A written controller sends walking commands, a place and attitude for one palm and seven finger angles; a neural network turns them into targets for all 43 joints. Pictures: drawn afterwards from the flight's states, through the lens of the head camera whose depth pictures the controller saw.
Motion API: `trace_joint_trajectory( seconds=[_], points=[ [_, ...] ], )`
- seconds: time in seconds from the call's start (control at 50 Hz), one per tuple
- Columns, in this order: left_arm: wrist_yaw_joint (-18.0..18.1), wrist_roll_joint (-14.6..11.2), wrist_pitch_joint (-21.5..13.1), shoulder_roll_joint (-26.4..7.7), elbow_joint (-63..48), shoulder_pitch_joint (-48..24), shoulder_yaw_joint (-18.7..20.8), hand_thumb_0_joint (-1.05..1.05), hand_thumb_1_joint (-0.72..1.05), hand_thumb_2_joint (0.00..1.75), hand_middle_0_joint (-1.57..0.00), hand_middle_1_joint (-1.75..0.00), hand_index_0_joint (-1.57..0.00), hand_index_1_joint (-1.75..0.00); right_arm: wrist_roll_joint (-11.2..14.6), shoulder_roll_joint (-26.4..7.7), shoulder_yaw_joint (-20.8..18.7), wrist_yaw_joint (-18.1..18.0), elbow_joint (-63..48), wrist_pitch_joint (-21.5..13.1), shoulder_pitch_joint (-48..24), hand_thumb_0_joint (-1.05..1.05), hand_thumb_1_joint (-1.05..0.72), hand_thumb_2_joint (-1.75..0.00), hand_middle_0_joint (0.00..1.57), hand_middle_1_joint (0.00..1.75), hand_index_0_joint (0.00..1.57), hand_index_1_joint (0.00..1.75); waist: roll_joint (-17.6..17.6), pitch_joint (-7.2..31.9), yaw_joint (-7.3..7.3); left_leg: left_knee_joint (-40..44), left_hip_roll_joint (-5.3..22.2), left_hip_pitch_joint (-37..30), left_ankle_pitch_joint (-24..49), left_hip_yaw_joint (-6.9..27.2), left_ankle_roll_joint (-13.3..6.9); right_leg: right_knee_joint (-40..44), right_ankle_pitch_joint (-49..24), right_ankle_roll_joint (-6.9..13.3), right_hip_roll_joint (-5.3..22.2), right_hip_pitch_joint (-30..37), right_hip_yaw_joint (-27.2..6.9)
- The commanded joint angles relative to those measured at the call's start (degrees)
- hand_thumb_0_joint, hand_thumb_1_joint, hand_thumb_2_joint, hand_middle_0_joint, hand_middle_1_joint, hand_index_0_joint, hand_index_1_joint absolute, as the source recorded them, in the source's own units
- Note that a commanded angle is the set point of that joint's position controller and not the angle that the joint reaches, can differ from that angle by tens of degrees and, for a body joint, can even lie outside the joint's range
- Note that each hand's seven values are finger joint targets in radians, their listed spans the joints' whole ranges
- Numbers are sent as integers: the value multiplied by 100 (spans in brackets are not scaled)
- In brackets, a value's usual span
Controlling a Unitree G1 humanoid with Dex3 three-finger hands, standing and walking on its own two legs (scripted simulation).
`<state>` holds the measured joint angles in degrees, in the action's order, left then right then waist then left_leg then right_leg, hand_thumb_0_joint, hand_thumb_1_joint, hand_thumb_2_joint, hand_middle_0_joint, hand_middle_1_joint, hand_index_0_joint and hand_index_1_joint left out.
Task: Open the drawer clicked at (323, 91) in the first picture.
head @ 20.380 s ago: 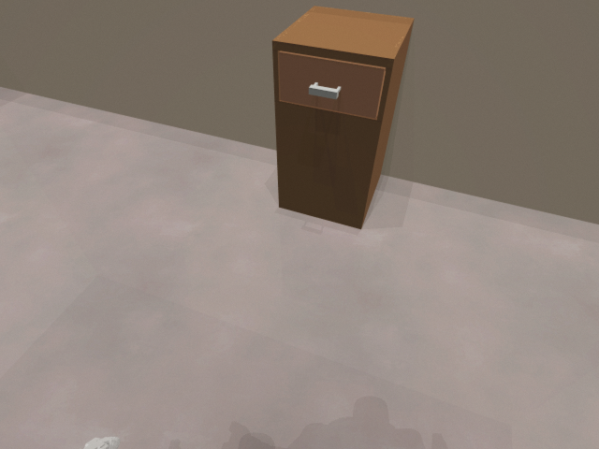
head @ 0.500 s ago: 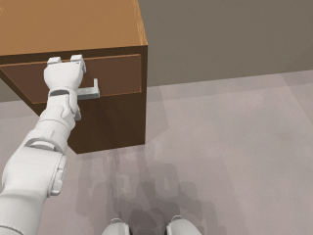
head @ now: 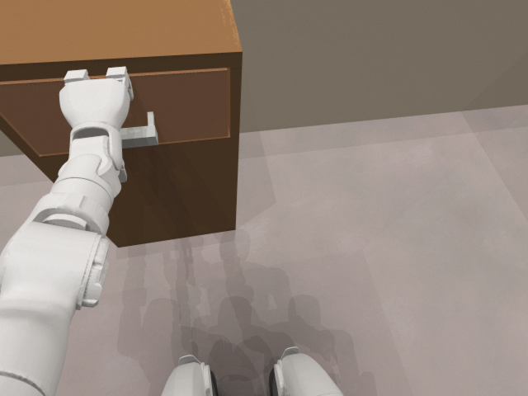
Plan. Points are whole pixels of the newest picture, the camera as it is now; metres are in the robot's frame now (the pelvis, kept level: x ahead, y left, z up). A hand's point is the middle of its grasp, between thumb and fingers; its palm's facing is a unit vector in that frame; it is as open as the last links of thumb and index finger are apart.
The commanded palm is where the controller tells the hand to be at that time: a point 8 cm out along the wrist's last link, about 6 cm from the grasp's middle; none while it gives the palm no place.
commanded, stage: lower the fingers behind the handle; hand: left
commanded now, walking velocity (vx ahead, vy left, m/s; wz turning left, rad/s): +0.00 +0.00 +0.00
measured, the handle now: (126, 128) +0.59 +0.17 -0.04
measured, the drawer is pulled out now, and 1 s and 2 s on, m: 0.00 0.00 0.00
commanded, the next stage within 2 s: lift the fingers back up to retry in 1.56 s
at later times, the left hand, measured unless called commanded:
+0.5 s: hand (111, 128) +0.54 +0.17 +0.02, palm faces +0.03 +0.00 -1.00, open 13.6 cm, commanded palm +0.53 +0.16 +0.03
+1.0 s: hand (115, 144) +0.54 +0.18 -0.02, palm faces +0.05 -0.01 -1.00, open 13.5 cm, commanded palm +0.54 +0.16 -0.01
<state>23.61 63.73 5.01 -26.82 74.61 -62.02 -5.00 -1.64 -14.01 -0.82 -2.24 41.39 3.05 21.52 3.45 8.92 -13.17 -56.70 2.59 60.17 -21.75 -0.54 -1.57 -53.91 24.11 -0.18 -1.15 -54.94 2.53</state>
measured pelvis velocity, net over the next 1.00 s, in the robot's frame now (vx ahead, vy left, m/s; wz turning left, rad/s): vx -0.03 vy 0.00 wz -0.01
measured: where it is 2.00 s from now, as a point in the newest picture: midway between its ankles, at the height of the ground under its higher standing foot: outside the picture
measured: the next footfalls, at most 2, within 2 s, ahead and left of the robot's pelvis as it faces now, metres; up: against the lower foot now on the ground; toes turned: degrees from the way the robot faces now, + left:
none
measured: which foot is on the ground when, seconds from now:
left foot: down 0.00-1.00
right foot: down 0.00-1.00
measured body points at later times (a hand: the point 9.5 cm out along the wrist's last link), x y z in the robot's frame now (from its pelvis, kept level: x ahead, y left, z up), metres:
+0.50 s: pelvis -0.02 +0.00 -0.03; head +0.12 +0.02 +0.40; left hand +0.54 +0.17 +0.07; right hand -0.06 -0.26 -0.14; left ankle +0.04 +0.10 -0.67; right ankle +0.00 -0.13 -0.67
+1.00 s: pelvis -0.03 +0.00 -0.05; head +0.14 +0.02 +0.37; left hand +0.54 +0.18 +0.03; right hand -0.05 -0.26 -0.16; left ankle +0.04 +0.10 -0.67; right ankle +0.00 -0.13 -0.67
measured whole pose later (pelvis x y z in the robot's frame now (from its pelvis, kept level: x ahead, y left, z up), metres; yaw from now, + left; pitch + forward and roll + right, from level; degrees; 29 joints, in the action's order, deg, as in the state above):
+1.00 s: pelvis -0.03 +0.00 -0.05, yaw -1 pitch +30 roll -5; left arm 25.8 64.7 6.4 -28.8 74.2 -67.4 -5.0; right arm -2.4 -13.1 0.8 -0.9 42.0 1.4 20.3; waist 3.8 9.9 -13.4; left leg -70.9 2.8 76.7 -24.7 1.0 -1.8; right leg -68.1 27.7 -0.1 -1.2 -70.9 3.8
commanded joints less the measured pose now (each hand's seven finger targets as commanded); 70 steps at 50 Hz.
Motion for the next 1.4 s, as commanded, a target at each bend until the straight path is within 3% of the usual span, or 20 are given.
trace_joint_trajectory(
  seconds=[0.0, 0.04, 0.1, 0.24, 0.34, 0.5, 0.58, 0.64, 0.68, 0.7, 0.74, 0.78, 0.82, 0.88, 0.96, 0.98, 1.12, 1.22, 1.28, 1.38],
  points=[
    [-6, -40, 171, -1448, -692, -2803, 255, 0, -50, 30, -30, -120, -30, -120, 8, -1067, -305, -89, -139, -91, 1095, 0, -90, -90, 20, 30, 20, 30, 294, 2234, -261, 514, -216, -2076, 855, 177, -131, 759, -787, 110, -292, 462, -7],
    [-34, 13, 90, -1409, -817, -2859, 190, 0, -50, 30, -30, -120, -30, -120, 1, -1060, -315, -95, -168, -125, 1099, 0, -90, -90, 20, 30, 20, 30, 459, 2378, -229, 456, -213, -2064, 754, 180, -126, 674, -696, 121, -293, 337, -9],
    [-82, 0, 49, -1388, -627, -2665, 227, 0, -50, 30, -30, -120, -30, -120, -14, -1072, -306, -82, -155, -143, 1110, 0, -90, -90, 20, 30, 20, 30, 246, 2225, -256, 379, -197, -1837, 699, 192, -143, 611, -655, 118, -290, 275, 0],
    [-73, 64, 47, -1464, -597, -2604, 240, 0, -50, 30, -30, -120, -30, -120, -13, -1093, -298, -49, -166, -176, 1138, 0, -90, -90, 20, 30, 20, 30, 321, 2288, -217, 226, -171, -1580, 477, 219, -130, 395, -464, 125, -286, 0, 23],
    [-96, 107, 188, -1344, -419, -2709, 94, 0, -50, 30, -30, -120, -30, -120, 7, -1117, -286, -29, -162, -177, 1131, 0, -90, -90, 20, 30, 20, 30, 252, 2102, -314, 153, -163, -1358, 202, 260, -135, 287, -249, 122, -279, -310, 43],
    [-234, 103, 345, -1485, -269, -2556, 197, 0, -50, 30, -30, -120, -30, -120, 9, -1151, -253, -13, -204, -143, 1090, 0, -90, -90, 20, 30, 20, 30, 205, 2152, -289, -15, -145, -1135, 112, 257, -143, 105, -160, 125, -261, -413, 47],
    [-360, 85, 288, -1290, -295, -2591, -13, 0, -50, 30, -30, -120, -30, -120, 29, -1112, -223, -35, -287, -175, 1033, 0, -90, -90, 20, 30, 20, 30, 128, 1974, -371, -118, -145, -856, -204, 262, -161, 27, 35, 105, -259, -608, 52],
    [-422, 67, -190, -1636, -1009, -3108, 202, 0, -50, 30, -30, -120, -30, -120, 1, -1098, -263, -90, -315, -320, 1041, 0, -90, -90, 20, 30, 20, 30, 413, 2530, -400, -335, -112, -935, -233, 345, -179, -198, 46, 115, -240, -760, 14],
    [-306, 154, -536, -1760, -1664, -3320, 349, 0, -50, 30, -30, -120, -30, -120, -43, -1069, -317, -100, -283, -420, 1075, 0, -90, -90, 20, 30, 20, 30, 884, 3118, -298, -473, -79, -1349, 84, 453, -140, -387, -101, 152, -243, -935, 15],
    [-209, 148, -552, -1676, -1706, -3286, 357, 0, -50, 30, -30, -120, -30, -120, -55, -1044, -353, -82, -219, -438, 1102, 0, -90, -90, 20, 30, 20, 30, 831, 3261, -312, -524, -66, -1504, 241, 506, -142, -432, -159, 158, -255, -995, 38],
    [-89, 111, -345, -1402, -1032, -2676, 268, 0, -50, 30, -30, -120, -30, -120, -46, -1043, -326, -38, -153, -432, 1151, 0, -90, -90, 20, 30, 20, 30, 613, 2738, -288, -493, -68, -1295, 251, 514, -112, -391, -131, 159, -276, -1091, 108],
    [11, 89, -197, -1279, -986, -2792, 160, 0, -50, 30, -30, -120, -30, -120, -53, -1071, -321, 0, -111, -408, 1161, 0, -90, -90, 20, 30, 20, 30, 628, 2678, -326, -487, -70, -1238, 244, 520, -99, -374, -124, 156, -273, -1152, 117],
    [117, 140, -44, -1418, -1081, -3006, 224, 0, -50, 30, -30, -120, -30, -120, -63, -1098, -321, 36, -55, -363, 1207, 0, -90, -90, 20, 30, 20, 30, 850, 3020, -306, -529, -63, -1472, 457, 539, -84, -449, -230, 167, -268, -1184, 128],
    [156, 165, 299, -1433, -628, -2968, 184, 0, -50, 30, -30, -120, -30, -120, -54, -1106, -264, 55, 3, -258, 1190, 0, -90, -90, 20, 30, 20, 30, 595, 2606, -389, -540, -90, -1124, 345, 456, -101, -373, -208, 153, -283, -1091, 121],
    [22, 189, 520, -1363, -379, -2955, 37, 0, -50, 30, -30, -120, -30, -120, -60, -1102, -210, 57, -28, -174, 1132, 0, -90, -90, 20, 30, 20, 30, 554, 2459, -455, -585, -123, -905, 292, 380, -130, -359, -222, 143, -287, -1011, 115],
    [-29, 191, 535, -1511, -342, -2878, 142, 0, -50, 30, -30, -120, -30, -120, -48, -1110, -194, 43, -44, -156, 1109, 0, -90, -90, 20, 30, 20, 30, 466, 2392, -431, -604, -116, -784, 230, 347, -138, -359, -201, 137, -286, -949, 99],
    [-372, 238, 310, -1429, -27, -2724, -80, 0, -50, 30, -30, -120, -30, -120, -1, -1089, -119, -26, -228, -206, 957, 0, -90, -90, 20, 30, 20, 30, 296, 1847, -539, -790, -160, 61, -536, 277, -195, -523, 299, 126, -261, -1240, 58],
    [-413, 283, 139, -1614, -327, -2874, 28, 0, -50, 30, -30, -120, -30, -120, 11, -1124, -143, -31, -329, -272, 1000, 0, -90, -90, 20, 30, 20, 30, 466, 2123, -496, -914, -133, 43, -662, 361, -180, -756, 433, 141, -241, -1511, 84],
    [-406, 260, 199, -1551, -408, -2950, -26, 0, -50, 30, -30, -120, -30, -120, 29, -1129, -148, -18, -355, -302, 995, 0, -90, -90, 20, 30, 20, 30, 514, 2258, -510, -933, -126, 4, -823, 401, -182, -799, 562, 141, -247, -1616, 93],
    [-480, 197, 331, -1836, -487, -3060, 111, 0, -50, 30, -30, -120, -30, -120, 62, -1159, -108, -38, -355, -305, 1012, 0, -90, -90, 20, 30, 20, 30, 562, 2527, -452, -937, -123, 42, -962, 407, -184, -838, 674, 126, -241, -1494, 70]
  ],
)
